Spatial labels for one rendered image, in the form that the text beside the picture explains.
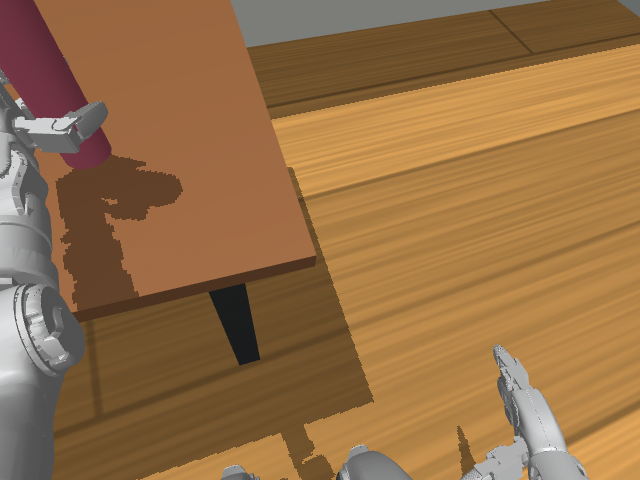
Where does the left robot hand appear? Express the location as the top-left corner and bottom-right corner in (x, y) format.
(0, 56), (108, 154)

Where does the right robot hand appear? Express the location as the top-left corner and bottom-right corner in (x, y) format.
(460, 344), (569, 480)

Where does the left robot arm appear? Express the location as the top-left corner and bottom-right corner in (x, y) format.
(0, 132), (85, 480)

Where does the right robot arm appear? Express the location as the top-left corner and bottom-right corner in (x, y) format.
(528, 451), (590, 480)

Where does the table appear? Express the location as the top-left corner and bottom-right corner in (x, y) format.
(4, 0), (317, 366)

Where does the can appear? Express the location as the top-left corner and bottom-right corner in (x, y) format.
(0, 0), (111, 169)

